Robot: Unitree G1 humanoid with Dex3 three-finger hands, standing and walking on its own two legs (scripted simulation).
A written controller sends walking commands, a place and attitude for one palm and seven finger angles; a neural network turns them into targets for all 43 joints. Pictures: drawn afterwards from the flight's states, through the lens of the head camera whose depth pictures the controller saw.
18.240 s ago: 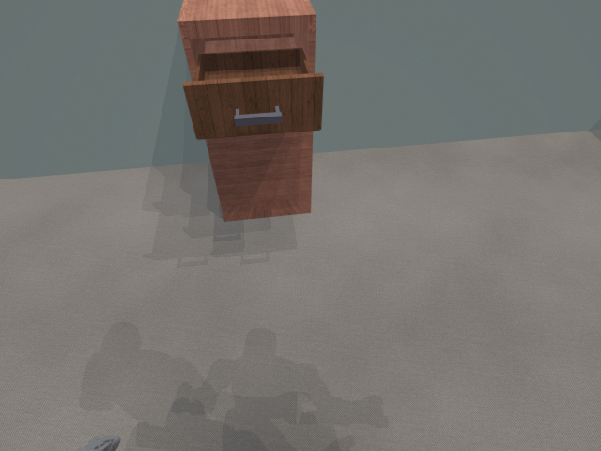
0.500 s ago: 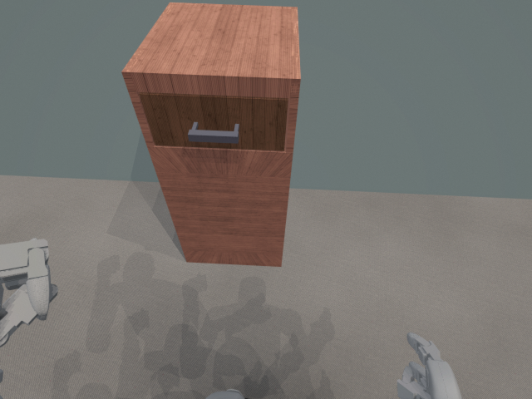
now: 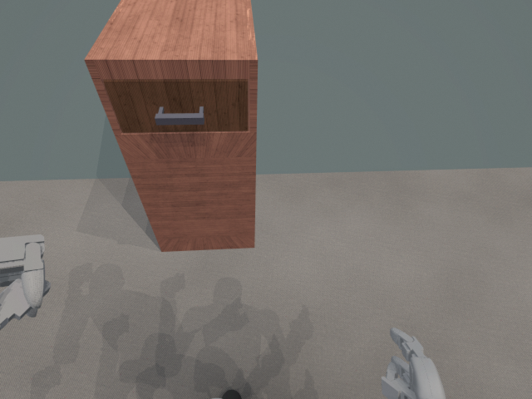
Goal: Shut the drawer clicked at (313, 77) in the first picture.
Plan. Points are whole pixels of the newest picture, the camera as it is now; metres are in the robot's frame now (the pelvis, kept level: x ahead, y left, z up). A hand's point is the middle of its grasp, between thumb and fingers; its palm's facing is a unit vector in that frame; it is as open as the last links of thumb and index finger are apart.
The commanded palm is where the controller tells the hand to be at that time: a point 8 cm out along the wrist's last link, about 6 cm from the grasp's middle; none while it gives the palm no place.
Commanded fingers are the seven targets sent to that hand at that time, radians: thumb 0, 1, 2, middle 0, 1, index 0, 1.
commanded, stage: stop stepping back and stand still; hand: left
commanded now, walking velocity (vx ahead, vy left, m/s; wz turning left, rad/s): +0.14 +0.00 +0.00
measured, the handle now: (180, 114) +0.79 +0.24 -0.04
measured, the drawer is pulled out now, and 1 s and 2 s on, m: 0.00 0.00 0.00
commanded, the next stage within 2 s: let the arm hang, fingers relaxed in 0.48 s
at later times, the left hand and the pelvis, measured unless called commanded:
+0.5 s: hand (2, 334) +0.16 +0.25 +0.17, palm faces +0.36 -0.82 -0.44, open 3.2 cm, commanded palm +0.10 +0.29 +0.18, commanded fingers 0.00 0.90 0.90 -1.40 -1.60 -1.40 -1.60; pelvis -0.03 +0.01 +0.00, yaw +0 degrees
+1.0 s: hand out of the picture -0.08 +0.22 -0.18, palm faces +0.09 -0.97 -0.22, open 3.7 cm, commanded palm none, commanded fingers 0.00 0.90 0.90 -0.52 -0.65 -0.52 -0.65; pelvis -0.04 +0.02 +0.00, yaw +3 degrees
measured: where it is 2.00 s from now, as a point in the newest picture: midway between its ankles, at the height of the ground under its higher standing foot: outside the picture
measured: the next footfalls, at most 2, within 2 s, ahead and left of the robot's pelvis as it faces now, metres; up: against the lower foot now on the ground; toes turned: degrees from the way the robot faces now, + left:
left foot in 0.20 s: +0.06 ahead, +0.13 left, +0.00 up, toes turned +0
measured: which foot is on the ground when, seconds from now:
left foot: down 0.00-0.02, up 0.04-0.18, down 0.20-1.00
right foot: down 0.00-1.00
